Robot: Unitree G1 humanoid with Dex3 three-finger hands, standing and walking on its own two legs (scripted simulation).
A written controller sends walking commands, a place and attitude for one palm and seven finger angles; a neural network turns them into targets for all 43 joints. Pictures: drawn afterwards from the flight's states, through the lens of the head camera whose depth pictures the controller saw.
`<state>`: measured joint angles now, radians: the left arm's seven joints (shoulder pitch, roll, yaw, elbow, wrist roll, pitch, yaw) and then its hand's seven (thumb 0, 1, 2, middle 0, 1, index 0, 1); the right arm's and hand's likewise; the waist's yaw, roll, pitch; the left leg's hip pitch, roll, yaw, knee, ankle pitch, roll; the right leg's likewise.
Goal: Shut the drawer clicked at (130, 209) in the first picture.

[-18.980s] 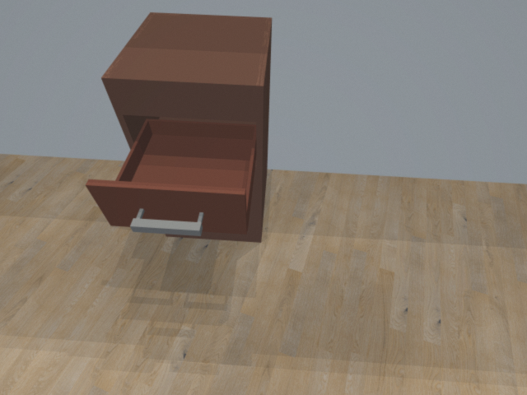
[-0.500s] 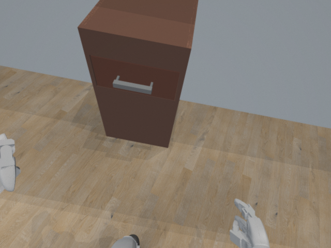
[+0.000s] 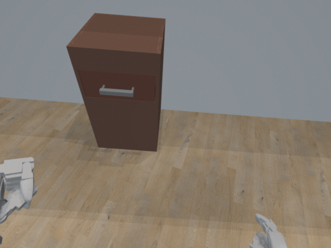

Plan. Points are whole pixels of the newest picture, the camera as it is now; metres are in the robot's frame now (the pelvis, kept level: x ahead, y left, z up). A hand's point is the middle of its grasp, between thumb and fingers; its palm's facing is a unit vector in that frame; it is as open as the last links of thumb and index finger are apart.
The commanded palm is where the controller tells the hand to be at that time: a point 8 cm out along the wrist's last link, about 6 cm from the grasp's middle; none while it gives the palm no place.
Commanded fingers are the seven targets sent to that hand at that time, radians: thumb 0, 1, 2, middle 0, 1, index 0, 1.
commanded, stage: stop stepping back and stand still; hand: left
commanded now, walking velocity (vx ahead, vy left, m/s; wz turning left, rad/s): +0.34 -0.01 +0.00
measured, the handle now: (117, 90) +0.89 +0.27 -0.19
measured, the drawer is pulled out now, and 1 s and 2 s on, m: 0.00 0.00 0.00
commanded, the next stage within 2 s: let the arm hang, fingers relaxed in 0.42 s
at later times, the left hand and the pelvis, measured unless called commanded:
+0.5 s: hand (5, 202) +0.16 +0.26 +0.16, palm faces +0.38 -0.82 -0.43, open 3.2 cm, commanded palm none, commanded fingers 0.00 0.90 0.90 -1.40 -1.60 -1.40 -1.60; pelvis -0.02 +0.02 -0.01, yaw +1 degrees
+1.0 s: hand out of the picture +0.01 +0.22 -0.17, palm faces +0.06 -0.97 -0.24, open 4.3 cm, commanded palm none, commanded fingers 0.00 0.90 0.90 -0.40 -0.52 -0.40 -0.52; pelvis -0.02 +0.01 +0.00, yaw +4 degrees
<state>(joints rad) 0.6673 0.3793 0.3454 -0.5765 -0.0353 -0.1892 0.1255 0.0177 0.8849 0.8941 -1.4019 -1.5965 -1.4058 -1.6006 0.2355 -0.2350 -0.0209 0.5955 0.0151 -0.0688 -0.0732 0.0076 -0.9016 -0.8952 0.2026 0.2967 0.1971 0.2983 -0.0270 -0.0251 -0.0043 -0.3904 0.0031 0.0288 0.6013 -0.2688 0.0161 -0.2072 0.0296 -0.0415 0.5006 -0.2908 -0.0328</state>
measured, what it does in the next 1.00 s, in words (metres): steps on the spot: left foot, then right foot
